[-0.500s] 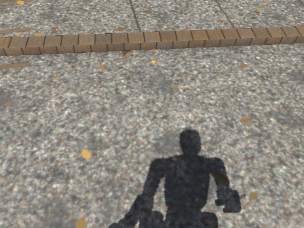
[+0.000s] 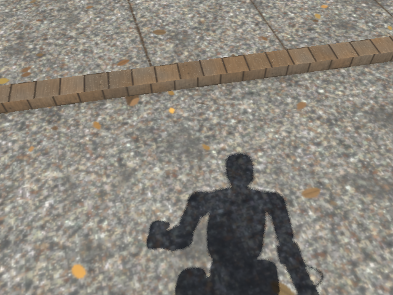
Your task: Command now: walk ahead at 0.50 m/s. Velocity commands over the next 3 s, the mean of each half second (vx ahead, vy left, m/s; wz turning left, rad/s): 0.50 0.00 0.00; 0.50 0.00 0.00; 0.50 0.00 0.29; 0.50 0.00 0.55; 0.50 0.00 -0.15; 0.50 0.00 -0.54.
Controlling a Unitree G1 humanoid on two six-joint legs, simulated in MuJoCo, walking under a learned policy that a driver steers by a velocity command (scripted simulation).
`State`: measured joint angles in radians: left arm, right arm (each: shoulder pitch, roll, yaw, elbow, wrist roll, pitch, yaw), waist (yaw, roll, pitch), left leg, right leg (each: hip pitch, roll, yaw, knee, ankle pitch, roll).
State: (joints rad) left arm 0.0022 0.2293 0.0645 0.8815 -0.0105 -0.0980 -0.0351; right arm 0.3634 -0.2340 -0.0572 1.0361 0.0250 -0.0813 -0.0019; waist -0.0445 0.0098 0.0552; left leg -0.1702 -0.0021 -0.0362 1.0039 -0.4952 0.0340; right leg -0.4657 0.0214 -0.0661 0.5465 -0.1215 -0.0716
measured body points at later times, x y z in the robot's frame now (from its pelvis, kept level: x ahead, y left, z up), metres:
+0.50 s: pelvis +0.28 +0.05 +0.00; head +0.32 +0.06 +0.45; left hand +0.24 +0.32 -0.15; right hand +0.50 -0.19 -0.09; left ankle +0.41 +0.15 -0.73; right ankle +0.11 -0.09 -0.71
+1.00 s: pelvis +0.56 +0.04 +0.01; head +0.59 +0.04 +0.46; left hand +0.78 +0.27 -0.09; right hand +0.51 -0.23 -0.13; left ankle +0.41 +0.15 -0.72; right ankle +0.73 -0.08 -0.71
